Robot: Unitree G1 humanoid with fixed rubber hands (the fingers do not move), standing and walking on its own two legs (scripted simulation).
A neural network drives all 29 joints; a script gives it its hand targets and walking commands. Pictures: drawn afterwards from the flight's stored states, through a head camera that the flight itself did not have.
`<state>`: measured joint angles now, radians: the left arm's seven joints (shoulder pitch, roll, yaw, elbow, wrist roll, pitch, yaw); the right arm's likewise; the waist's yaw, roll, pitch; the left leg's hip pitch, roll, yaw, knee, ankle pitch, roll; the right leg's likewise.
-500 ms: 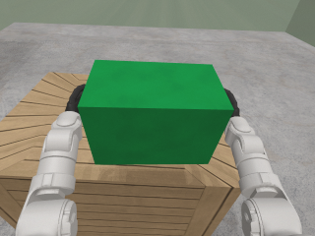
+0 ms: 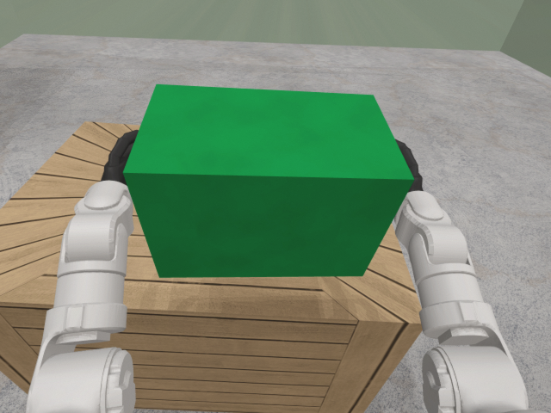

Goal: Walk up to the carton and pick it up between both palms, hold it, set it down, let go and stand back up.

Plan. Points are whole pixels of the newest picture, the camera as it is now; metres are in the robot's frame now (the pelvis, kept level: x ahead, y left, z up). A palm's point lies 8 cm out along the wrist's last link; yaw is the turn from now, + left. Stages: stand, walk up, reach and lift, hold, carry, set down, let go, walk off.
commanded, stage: hold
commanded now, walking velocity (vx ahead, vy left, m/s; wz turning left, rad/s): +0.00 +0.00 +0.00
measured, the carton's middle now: (266, 186) +0.38 +0.02 +0.17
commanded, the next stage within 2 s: none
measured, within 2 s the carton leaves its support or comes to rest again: neither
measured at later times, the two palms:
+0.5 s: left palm (115, 192) +0.33 +0.22 +0.19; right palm (413, 199) +0.34 -0.19 +0.19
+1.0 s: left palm (116, 193) +0.33 +0.22 +0.19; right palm (413, 199) +0.34 -0.19 +0.19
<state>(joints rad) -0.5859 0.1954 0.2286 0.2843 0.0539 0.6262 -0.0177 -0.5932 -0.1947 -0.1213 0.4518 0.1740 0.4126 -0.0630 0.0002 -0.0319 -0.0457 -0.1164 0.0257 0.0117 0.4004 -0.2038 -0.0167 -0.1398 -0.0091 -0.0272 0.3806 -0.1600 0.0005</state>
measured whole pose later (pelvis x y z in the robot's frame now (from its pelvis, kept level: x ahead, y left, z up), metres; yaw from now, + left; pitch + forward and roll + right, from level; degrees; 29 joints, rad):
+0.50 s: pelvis -0.02 +0.00 +0.00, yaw +0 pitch -6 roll +0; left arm -0.59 0.19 0.23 0.28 0.06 0.66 -0.02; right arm -0.59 -0.19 -0.13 0.45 0.17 0.43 -0.06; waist 0.00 -0.03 -0.05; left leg -0.12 0.03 0.01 0.40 -0.18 -0.02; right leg -0.14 -0.01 -0.03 0.38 -0.14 0.00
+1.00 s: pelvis -0.02 +0.00 +0.00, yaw +0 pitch -6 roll +0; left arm -0.59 0.19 0.23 0.28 0.06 0.66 -0.02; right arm -0.59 -0.19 -0.14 0.45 0.17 0.44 -0.05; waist 0.00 -0.03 -0.05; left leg -0.12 0.03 0.01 0.40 -0.18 -0.02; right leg -0.14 -0.01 -0.03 0.38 -0.14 0.00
